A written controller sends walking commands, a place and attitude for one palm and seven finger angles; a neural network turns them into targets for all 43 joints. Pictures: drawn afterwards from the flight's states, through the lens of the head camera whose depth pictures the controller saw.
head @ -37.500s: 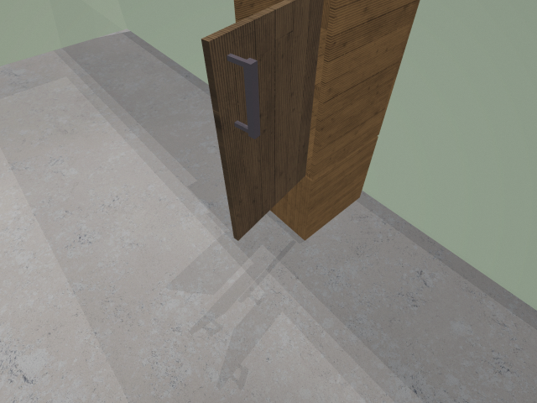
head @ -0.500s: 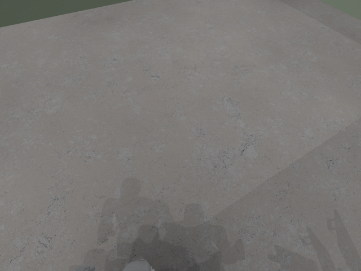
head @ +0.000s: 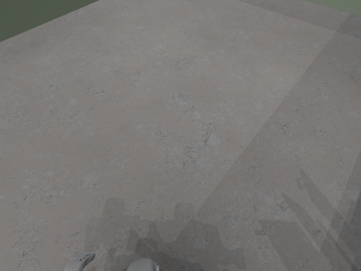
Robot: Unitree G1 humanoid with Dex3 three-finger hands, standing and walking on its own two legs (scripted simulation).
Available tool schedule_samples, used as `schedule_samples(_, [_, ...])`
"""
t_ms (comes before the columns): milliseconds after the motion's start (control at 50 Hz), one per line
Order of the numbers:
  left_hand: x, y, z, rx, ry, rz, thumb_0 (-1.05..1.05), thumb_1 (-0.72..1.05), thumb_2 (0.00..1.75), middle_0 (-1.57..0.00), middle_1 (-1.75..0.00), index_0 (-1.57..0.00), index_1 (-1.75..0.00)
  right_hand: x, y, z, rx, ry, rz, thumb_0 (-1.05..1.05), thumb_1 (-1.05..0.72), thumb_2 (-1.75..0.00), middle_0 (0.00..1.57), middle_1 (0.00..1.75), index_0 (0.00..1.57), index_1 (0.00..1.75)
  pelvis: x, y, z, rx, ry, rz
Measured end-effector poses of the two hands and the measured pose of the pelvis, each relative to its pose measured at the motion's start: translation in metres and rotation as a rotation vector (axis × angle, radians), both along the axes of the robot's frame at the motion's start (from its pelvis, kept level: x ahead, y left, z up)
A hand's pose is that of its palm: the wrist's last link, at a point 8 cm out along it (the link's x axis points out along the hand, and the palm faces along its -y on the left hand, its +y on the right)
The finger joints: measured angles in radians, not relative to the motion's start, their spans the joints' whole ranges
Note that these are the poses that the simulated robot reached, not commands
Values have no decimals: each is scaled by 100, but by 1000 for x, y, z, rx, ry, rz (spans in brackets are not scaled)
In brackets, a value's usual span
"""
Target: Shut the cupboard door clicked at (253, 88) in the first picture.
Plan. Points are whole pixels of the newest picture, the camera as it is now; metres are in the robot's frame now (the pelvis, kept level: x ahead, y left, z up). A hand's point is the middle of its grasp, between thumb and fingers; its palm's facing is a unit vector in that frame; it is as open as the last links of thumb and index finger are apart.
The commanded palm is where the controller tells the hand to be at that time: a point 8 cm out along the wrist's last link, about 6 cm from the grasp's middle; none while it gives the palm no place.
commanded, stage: turn to face it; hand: left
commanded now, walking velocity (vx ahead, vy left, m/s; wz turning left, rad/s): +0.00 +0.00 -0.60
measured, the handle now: out of the picture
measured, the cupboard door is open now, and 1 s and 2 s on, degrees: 63 63 63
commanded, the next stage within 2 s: take the last steps up to it in 1.76 s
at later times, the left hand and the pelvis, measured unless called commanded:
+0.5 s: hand (119, 238) +0.21 +0.18 -0.15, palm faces -0.31 -0.93 -0.20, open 7.4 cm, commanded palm none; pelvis +0.03 +0.02 +0.01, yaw -18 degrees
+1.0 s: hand (137, 222) +0.26 +0.14 -0.17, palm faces -0.54 -0.82 -0.18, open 7.4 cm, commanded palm none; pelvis +0.07 +0.02 +0.01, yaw -35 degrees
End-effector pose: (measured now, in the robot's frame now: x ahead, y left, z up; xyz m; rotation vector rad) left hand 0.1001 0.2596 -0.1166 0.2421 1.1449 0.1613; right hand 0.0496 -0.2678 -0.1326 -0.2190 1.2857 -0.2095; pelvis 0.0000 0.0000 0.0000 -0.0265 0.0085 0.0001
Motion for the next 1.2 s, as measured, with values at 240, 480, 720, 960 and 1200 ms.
schedule_samples(240, [34, 10, -27, -66, 91, -100, 1, 91, 89, -20, -30, -20, -30, 20, 26, 25, -55, -125, -76, 1, -91, -90, 20, 29, 20, 30, 24, 26, -1, 6, 19, -151])
schedule_samples(480, [110, -23, -5, -74, 43, -295, 1, 91, 89, -20, -30, -19, -30, -46, 35, 29, -27, -37, -259, 1, -90, -90, 20, 30, 20, 30, 34, 22, 13, -27, -3, -307])
schedule_samples(720, [134, -71, -2, -7, 36, -451, 1, 91, 89, -20, -30, -20, -30, -77, 2, 9, -12, -20, -444, 1, -91, -90, 20, 29, 20, 30, 40, 0, 4, 10, 2, -449])
schedule_samples(960, [167, -67, -28, -51, 140, -537, 1, 91, 89, -20, -30, -20, -30, -54, 26, 33, -90, -101, -503, 1, -91, -90, 20, 29, 20, 30, 70, 16, 4, -6, 16, -598])
schedule_samples(1200, [227, -143, -4, -50, 48, -742, 1, 91, 89, -20, -30, -19, -30, -118, 52, 22, -19, -23, -715, 1, -90, -90, 20, 30, 20, 30, 73, -2, 10, -22, 1, -747])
